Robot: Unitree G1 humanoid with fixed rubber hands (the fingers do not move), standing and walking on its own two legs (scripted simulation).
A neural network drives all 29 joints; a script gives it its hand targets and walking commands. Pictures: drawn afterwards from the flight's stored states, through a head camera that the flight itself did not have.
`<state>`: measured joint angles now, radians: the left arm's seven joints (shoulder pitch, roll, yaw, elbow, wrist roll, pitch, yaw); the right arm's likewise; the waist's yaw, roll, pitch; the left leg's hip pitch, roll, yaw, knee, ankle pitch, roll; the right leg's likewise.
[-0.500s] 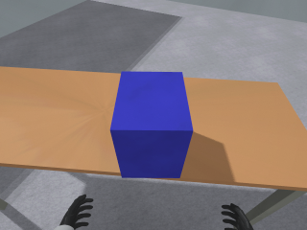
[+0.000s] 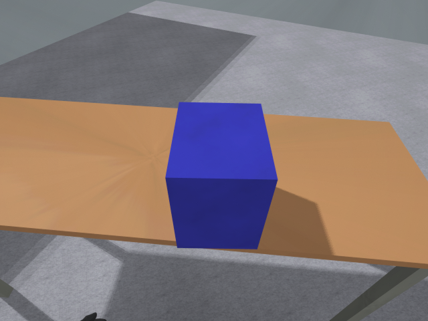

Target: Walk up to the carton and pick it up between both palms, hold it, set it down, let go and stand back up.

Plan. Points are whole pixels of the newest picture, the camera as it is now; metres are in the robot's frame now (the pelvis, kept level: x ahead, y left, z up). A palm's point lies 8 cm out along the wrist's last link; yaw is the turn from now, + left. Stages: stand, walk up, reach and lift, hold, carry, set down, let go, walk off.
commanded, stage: stand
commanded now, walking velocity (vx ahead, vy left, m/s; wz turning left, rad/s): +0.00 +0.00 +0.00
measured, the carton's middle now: (218, 176) +0.41 +0.01 +0.05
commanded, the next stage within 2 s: none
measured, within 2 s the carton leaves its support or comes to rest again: neither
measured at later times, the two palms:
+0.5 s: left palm out of the picture +0.01 +0.28 -0.12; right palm out of the picture +0.02 -0.24 -0.11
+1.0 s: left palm out of the picture +0.01 +0.27 -0.12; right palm out of the picture +0.01 -0.24 -0.12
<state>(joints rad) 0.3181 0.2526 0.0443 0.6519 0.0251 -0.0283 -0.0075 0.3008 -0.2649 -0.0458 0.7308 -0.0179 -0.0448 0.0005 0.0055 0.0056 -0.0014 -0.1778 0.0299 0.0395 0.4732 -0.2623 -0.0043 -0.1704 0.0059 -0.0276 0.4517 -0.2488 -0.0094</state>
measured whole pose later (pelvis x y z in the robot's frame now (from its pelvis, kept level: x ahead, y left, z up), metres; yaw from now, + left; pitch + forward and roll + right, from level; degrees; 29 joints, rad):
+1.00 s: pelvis -0.03 +0.02 +0.00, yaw +0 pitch -2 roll +0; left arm 0.40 0.26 -0.02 0.78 0.01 -0.02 0.01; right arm 0.38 -0.27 0.01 0.77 -0.01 -0.02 0.00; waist 0.00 0.00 0.01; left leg -0.23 -0.01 0.06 0.50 -0.23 0.03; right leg -0.24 -0.03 -0.01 0.50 -0.23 0.02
